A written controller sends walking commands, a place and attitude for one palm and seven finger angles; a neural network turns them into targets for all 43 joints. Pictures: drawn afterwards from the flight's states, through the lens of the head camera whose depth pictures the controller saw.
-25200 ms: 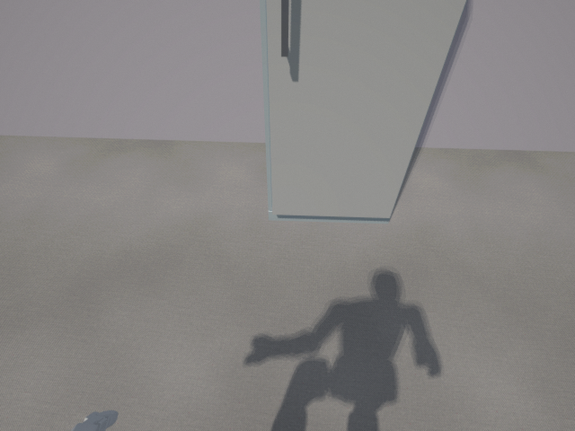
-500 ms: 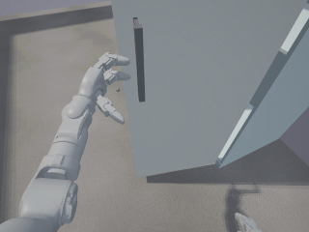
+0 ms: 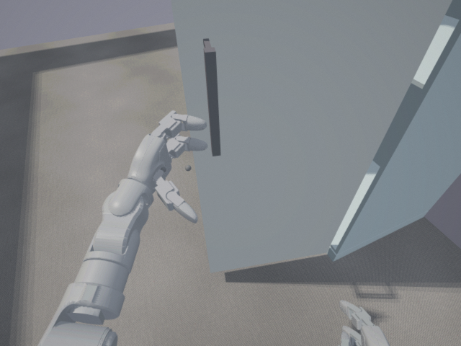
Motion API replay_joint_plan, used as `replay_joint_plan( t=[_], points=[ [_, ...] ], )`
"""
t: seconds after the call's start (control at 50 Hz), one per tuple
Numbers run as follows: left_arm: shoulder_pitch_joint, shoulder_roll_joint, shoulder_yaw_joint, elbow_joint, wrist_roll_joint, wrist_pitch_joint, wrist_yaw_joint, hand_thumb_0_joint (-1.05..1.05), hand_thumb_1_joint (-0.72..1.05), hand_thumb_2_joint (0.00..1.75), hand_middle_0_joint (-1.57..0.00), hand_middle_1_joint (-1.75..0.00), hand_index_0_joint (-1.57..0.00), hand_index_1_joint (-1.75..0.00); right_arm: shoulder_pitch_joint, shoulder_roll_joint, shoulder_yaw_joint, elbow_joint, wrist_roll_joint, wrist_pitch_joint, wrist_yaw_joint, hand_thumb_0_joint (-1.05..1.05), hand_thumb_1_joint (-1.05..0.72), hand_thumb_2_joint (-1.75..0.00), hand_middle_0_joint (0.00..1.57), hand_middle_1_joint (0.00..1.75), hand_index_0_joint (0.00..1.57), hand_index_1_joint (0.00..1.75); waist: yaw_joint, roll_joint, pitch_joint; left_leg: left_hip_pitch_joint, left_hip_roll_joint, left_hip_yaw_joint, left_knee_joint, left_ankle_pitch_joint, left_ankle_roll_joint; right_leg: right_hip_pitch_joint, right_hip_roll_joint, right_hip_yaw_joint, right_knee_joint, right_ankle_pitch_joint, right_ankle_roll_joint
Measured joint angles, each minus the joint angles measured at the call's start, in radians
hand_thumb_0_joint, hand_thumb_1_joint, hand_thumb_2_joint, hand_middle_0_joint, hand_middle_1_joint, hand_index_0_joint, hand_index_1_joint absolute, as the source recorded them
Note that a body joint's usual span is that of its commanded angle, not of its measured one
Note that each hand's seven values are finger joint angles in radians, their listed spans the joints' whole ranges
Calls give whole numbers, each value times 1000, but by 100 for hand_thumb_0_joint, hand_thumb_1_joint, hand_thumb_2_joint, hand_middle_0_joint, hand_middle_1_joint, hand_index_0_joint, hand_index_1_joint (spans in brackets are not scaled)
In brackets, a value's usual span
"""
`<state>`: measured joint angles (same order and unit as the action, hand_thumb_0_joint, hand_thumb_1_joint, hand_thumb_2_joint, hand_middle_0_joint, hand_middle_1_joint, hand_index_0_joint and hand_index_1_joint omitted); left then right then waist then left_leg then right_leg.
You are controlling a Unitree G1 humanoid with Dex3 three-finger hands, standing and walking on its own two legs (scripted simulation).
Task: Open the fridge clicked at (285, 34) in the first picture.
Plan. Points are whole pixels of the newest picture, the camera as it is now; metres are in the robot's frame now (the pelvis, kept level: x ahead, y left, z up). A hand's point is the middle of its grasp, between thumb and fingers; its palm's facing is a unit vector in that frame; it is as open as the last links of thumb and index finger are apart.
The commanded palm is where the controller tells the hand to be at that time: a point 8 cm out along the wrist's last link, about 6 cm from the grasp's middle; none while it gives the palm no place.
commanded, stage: slip the hand off the handle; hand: left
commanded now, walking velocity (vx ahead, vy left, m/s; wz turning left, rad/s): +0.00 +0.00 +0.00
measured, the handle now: (211, 103) +0.52 +0.07 +0.17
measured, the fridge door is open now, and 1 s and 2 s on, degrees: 75 75 75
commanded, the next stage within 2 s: draw the hand back to the body in 0.36 s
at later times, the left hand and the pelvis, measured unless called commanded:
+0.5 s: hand (190, 193) +0.30 +0.08 +0.16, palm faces -0.26 -0.96 -0.15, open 14.7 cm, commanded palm +0.28 +0.13 +0.17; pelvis -0.01 -0.03 +0.00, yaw +2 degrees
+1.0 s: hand (134, 196) +0.28 +0.15 +0.18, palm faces +0.22 -0.98 -0.01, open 14.6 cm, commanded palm +0.22 +0.20 +0.17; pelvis +0.02 -0.02 +0.00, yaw +3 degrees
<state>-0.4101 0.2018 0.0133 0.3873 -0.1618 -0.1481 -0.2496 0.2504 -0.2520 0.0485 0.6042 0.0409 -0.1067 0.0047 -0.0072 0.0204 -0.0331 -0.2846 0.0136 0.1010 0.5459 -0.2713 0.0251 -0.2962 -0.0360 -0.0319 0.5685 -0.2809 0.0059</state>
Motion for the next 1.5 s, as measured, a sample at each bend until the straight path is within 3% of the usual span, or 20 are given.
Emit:
replay_joint_plan(
  t=[0.2,0.36,0.5,0.58,0.64,0.76,0.84,1.0,1.1,1.2,1.28,1.36,1.5],
  points=[
    [74,37,-7,-128,-16,44,-10,-1,-56,20,-26,-115,-26,-115,-41,0,18,-1,5,-7,-19,1,-90,-90,20,30,21,30,21,6,8,29,13,-30,-13,18,-18,42,13,-30,-18,8,-19],
    [185,20,-46,-244,-35,77,-37,-1,-56,20,-25,-115,-25,-115,-50,-10,18,-16,2,-19,-21,1,-90,-90,20,30,21,30,24,24,11,42,14,-41,-20,22,-25,56,16,-40,-22,7,-26],
    [211,24,-49,-288,-23,71,-3,-1,-56,20,-26,-115,-26,-115,-54,3,27,-8,-1,-22,-25,1,-90,-90,20,30,21,30,22,16,20,51,19,-47,-17,18,-30,65,21,-46,-16,-1,-32],
    [206,-22,8,-311,-73,160,111,-1,-56,20,-26,-115,-26,-115,-51,7,22,9,8,-18,-25,1,-90,-90,20,30,21,30,35,24,13,55,26,-44,-20,16,-36,71,28,-43,-27,2,-34],
    [245,-63,52,-373,-83,243,212,-1,-55,20,-26,-115,-26,-115,-46,12,18,18,9,-6,-21,1,-90,-90,20,30,21,30,45,29,-4,65,26,-41,-29,13,-36,80,29,-40,-37,1,-33],
    [375,-102,42,-566,-13,436,391,-1,-55,20,-25,-115,-25,-115,-59,18,14,15,2,41,-15,1,-90,-90,20,30,20,30,66,33,-19,95,23,-50,-34,1,-34,119,27,-48,-52,-9,-29],
    [425,-85,11,-653,9,480,402,-1,-55,20,-25,-115,-25,-115,-90,19,21,9,-8,54,-33,1,-90,-90,20,30,20,30,72,33,-8,111,20,-60,-28,-5,-32,143,24,-58,-55,-14,-27],
    [440,-37,61,-695,-37,497,332,-1,-52,22,-25,-113,-25,-113,-130,29,40,1,-5,66,-61,1,-90,-90,20,30,21,30,74,26,-16,139,16,-61,-41,-6,-29,175,21,-59,-75,-11,-23],
    [587,50,70,-720,30,354,303,-1,-42,27,-25,-107,-25,-107,-123,40,39,-20,-36,64,-60,1,-90,-90,20,30,21,30,60,26,-4,162,15,-46,-80,8,-25,192,23,-45,-112,9,-17],
    [691,99,88,-768,63,261,297,-1,-27,34,-24,-98,-24,-98,-88,31,25,-10,-46,48,-63,1,-90,-90,20,30,21,30,75,25,33,174,13,-42,-102,21,-20,209,23,-41,-148,31,-12],
    [711,110,116,-789,78,213,310,-1,-13,41,-24,-90,-24,-90,-64,22,20,18,-47,35,-67,1,-90,-90,20,30,21,30,84,30,49,181,7,-43,-113,28,-13,221,17,-42,-167,42,-5],
    [728,117,158,-782,80,176,317,0,1,48,-24,-82,-24,-82,-54,27,18,39,-46,33,-70,1,-90,-90,20,30,21,30,77,30,49,186,1,-37,-126,33,-7,224,12,-37,-178,48,1],
    [789,133,220,-770,81,154,316,0,26,60,-23,-67,-23,-67,-46,34,7,41,-45,24,-68,1,-90,-90,20,30,21,30,65,23,45,195,0,-22,-133,31,-1,228,11,-22,-188,54,7]
  ],
)
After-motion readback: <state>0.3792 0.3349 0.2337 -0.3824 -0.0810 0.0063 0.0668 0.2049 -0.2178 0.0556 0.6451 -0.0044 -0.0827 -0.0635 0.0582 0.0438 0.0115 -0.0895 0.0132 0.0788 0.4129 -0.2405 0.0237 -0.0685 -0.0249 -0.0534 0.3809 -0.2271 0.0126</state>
